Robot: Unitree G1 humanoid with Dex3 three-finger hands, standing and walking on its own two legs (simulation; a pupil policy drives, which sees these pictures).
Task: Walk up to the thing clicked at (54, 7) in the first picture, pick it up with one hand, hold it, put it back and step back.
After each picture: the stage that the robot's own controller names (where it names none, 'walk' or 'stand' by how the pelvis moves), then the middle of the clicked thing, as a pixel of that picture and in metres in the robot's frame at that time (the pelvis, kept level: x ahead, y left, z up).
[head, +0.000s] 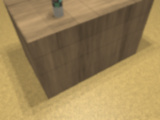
stand; out of the picture +1.02 +0.22 +0.02
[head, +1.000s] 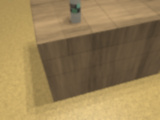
rise first; (75, 3) +0.97 +0.15 +0.04
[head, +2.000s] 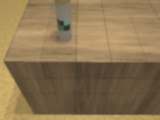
walk; (63, 17) +0.69 +0.20 +0.03
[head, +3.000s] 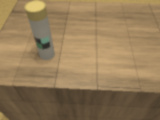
stand; (42, 34) +0.55 +0.21 +0.05
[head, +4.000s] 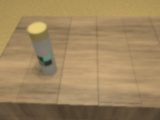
stand; (44, 52) +0.51 +0.21 +0.02
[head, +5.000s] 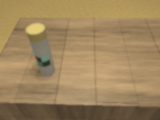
stand; (42, 52) +0.52 +0.22 +0.02
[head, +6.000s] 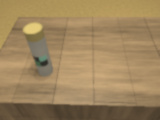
stand; (40, 52) +0.52 +0.23 +0.02
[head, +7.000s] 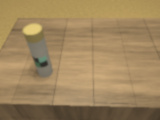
stand; (39, 53) +0.51 +0.23 +0.02
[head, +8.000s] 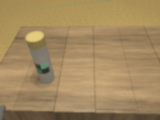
rise first; (41, 60) +0.50 +0.24 +0.02
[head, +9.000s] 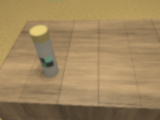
go down; (46, 53) +0.52 +0.23 +0.02
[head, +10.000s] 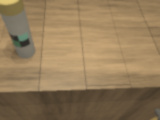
go down; (19, 29) +0.53 +0.21 +0.06
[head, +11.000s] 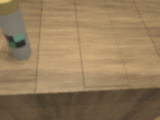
go down; (14, 30) +0.52 +0.22 +0.08
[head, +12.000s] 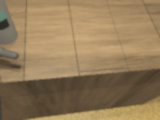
close in; out of the picture +0.54 +0.23 +0.11
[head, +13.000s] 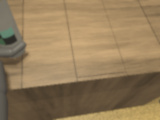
lift; (1, 23) +0.49 +0.20 +0.11
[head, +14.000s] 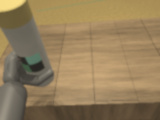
lift; (29, 48) +0.32 +0.16 +0.25
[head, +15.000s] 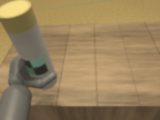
hold; (34, 52) +0.33 +0.16 +0.23
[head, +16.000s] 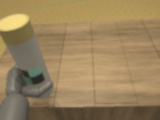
hold; (31, 62) +0.33 +0.17 +0.19
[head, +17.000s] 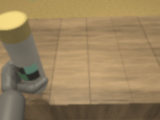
crouch; (26, 59) +0.34 +0.18 +0.18
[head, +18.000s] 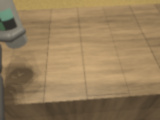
crouch; (1, 7) +0.48 +0.23 +0.23
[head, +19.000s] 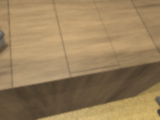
lower; out of the picture +0.53 +0.23 +0.12
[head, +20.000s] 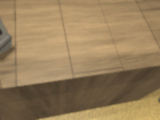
lower; out of the picture +0.51 +0.22 +0.12
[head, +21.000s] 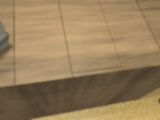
lower; out of the picture +0.52 +0.23 +0.12
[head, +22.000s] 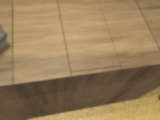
lower; out of the picture +0.52 +0.23 +0.12
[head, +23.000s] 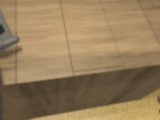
open; out of the picture +0.52 +0.22 +0.12
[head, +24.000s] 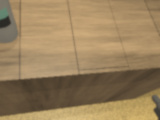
sink last; out of the picture +0.51 +0.21 +0.12
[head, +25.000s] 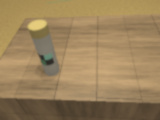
sink last; (45, 50) +0.51 +0.22 +0.07
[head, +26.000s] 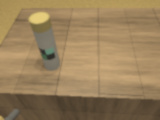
stand; (46, 44) +0.51 +0.20 +0.06
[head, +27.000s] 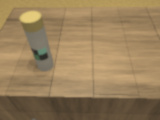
stand; (39, 44) +0.50 +0.22 +0.07
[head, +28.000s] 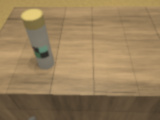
stand; (40, 42) +0.51 +0.21 +0.07
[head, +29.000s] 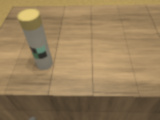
stand; (38, 43) +0.50 +0.22 +0.08
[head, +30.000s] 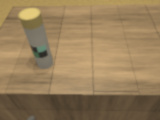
stand; (38, 42) +0.51 +0.22 +0.08
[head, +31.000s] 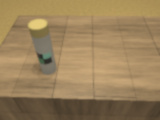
stand; (44, 49) +0.51 +0.21 +0.04
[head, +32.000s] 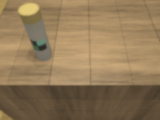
walk; (37, 35) +0.54 +0.22 +0.03
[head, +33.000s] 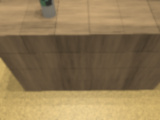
walk; out of the picture +0.78 +0.24 +0.05
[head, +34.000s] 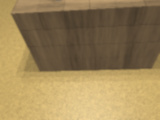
stand; out of the picture +1.08 +0.26 +0.04
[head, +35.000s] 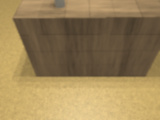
stand; out of the picture +1.09 +0.23 +0.02
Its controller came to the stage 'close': yes
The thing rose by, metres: 0.22
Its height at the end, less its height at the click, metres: +0.00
